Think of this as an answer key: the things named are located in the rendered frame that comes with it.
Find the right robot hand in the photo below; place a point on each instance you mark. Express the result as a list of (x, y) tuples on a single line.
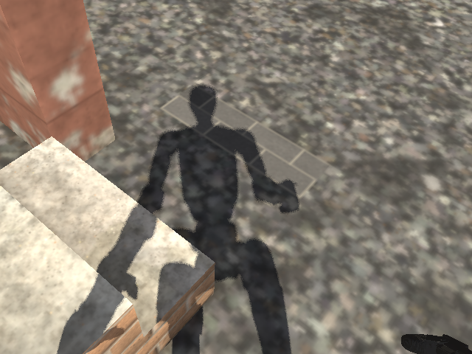
[(429, 344)]

